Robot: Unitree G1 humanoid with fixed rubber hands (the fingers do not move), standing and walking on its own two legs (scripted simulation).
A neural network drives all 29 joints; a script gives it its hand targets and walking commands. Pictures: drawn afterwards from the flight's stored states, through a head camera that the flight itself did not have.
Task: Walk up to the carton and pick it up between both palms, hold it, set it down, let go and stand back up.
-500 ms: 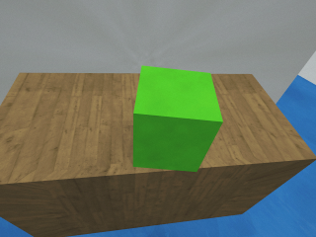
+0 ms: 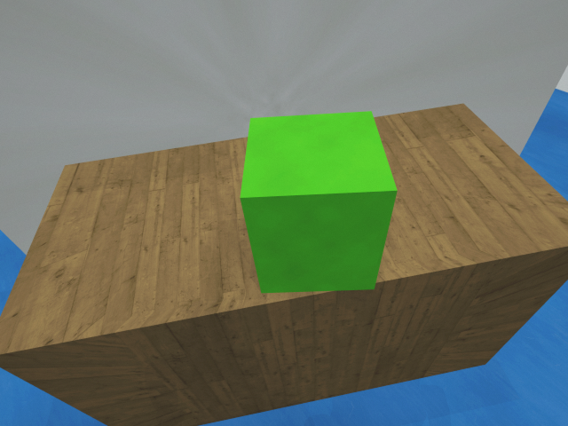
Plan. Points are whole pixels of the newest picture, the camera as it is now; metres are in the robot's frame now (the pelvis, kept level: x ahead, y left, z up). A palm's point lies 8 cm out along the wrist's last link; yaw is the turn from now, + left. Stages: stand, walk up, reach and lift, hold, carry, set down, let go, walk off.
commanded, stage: walk up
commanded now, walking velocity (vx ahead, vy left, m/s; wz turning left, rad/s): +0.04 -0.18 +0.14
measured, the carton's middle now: (314, 206) +0.50 +0.00 +0.03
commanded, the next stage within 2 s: none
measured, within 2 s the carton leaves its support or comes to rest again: neither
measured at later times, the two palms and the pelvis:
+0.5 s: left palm out of the picture +0.15 +0.23 -0.15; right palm out of the picture +0.01 -0.20 -0.14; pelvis +0.07 -0.01 -0.01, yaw +5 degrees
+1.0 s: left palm out of the picture +0.08 +0.14 -0.14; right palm (536, 405) +0.23 -0.34 -0.15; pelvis +0.06 -0.11 -0.01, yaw +10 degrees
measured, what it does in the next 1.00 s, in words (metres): steps to the right: left foot, then right foot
